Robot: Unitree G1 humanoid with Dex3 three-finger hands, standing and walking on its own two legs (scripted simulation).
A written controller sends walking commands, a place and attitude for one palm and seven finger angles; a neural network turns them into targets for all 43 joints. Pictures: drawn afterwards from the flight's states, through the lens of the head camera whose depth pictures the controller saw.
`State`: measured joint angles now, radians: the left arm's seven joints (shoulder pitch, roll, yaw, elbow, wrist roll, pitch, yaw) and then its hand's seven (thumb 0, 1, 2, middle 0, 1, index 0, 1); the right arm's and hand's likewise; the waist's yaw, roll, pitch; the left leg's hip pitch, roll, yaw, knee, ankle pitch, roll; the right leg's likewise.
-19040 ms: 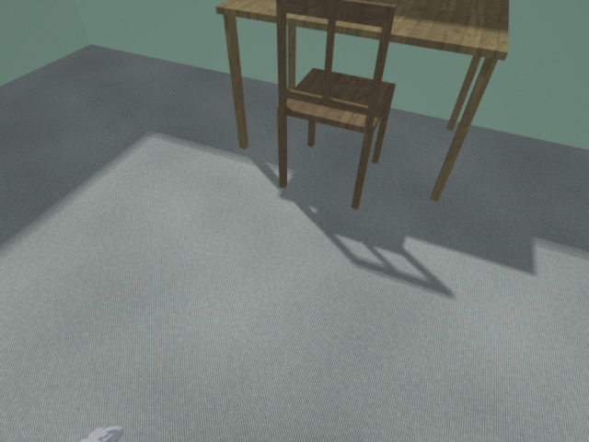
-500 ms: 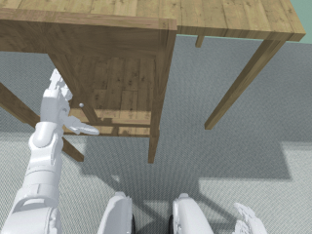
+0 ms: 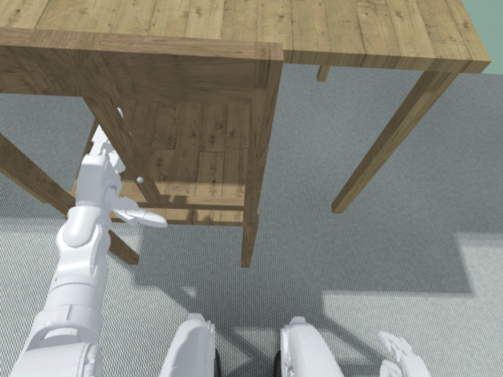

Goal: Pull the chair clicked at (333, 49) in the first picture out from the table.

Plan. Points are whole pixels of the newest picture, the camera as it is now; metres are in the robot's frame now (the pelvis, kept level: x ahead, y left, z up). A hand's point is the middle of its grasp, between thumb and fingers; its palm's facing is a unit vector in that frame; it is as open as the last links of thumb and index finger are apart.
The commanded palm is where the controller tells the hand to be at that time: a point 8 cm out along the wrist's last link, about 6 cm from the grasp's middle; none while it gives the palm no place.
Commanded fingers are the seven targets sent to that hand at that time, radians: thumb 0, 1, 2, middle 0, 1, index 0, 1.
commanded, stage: hook a spindle and tug to test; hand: left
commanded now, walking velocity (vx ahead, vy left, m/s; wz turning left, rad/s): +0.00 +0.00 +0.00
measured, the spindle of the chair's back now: (132, 158) +0.44 +0.19 +0.03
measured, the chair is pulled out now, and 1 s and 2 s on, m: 0.00 0.00 0.06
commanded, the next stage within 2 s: step backward, pulling the chair out in 1.46 s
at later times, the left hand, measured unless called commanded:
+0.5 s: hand (146, 178) +0.41 +0.16 +0.02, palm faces -0.03 -1.00 -0.03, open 12.4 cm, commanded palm +0.39 +0.21 +0.02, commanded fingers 0.00 0.23 0.61 -0.50 -1.45 -0.50 -1.45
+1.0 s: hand (146, 177) +0.42 +0.16 +0.02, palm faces -0.05 -1.00 -0.03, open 5.1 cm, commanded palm +0.38 +0.22 +0.02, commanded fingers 0.00 0.90 0.90 -0.50 -1.45 -0.50 -1.45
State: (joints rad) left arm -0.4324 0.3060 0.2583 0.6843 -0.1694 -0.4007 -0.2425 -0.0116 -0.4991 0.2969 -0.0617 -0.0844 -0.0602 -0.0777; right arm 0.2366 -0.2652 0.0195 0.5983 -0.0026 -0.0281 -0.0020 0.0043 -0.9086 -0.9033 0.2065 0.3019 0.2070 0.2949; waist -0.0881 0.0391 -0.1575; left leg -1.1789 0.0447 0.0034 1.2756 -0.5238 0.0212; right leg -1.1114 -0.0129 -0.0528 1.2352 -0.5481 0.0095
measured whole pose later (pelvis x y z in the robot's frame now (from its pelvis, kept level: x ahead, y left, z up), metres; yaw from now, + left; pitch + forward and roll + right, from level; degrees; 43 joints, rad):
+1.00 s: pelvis +0.00 +0.00 +0.00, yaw +0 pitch +25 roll -3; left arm -0.42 0.29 0.26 0.66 -0.16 -0.41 -0.22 0.01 0.72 0.80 -0.48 -1.45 -0.48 -1.44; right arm 0.23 -0.26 0.02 0.59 0.00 -0.02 0.00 0.00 -0.91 -0.90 0.21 0.30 0.21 0.29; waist -0.10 0.03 -0.16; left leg -1.18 0.05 0.01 1.27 -0.53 0.02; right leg -1.12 -0.01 -0.05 1.24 -0.55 0.01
